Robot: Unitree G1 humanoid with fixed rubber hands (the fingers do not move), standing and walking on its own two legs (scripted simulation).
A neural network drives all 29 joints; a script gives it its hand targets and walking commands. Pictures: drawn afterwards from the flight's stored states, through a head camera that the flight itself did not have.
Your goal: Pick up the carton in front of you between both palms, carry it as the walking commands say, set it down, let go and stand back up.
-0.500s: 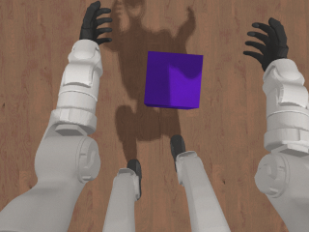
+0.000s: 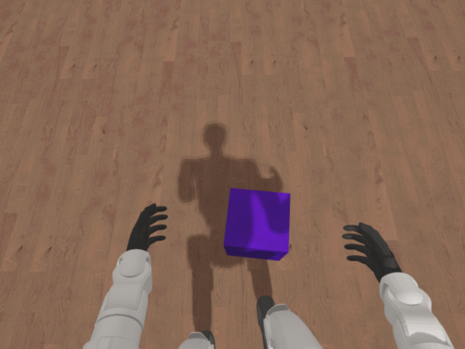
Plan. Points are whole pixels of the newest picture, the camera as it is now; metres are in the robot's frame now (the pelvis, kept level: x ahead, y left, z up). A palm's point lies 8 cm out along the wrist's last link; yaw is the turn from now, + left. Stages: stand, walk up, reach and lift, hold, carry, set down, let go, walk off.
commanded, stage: let go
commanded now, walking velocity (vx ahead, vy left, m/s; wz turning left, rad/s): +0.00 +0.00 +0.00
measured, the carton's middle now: (256, 226) +0.45 -0.09 -0.62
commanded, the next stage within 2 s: stand in 0.82 s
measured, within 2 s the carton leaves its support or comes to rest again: neither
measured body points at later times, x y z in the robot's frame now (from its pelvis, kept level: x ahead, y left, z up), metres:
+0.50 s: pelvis +0.04 +0.05 +0.03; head +0.07 +0.05 +0.48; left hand +0.22 +0.28 -0.05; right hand +0.21 -0.19 -0.05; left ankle -0.03 +0.15 -0.71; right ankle +0.07 -0.09 -0.71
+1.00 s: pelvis +0.04 +0.03 +0.02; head +0.05 +0.01 +0.47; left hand +0.19 +0.31 -0.06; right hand +0.19 -0.25 -0.07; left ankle -0.03 +0.15 -0.71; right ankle +0.07 -0.09 -0.71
